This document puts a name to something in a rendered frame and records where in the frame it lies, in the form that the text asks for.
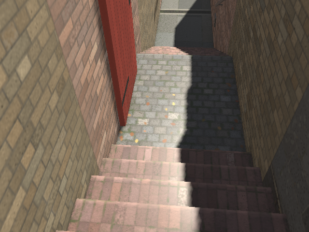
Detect stairs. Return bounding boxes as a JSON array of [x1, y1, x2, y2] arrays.
[[140, 46, 229, 56], [56, 144, 290, 232]]

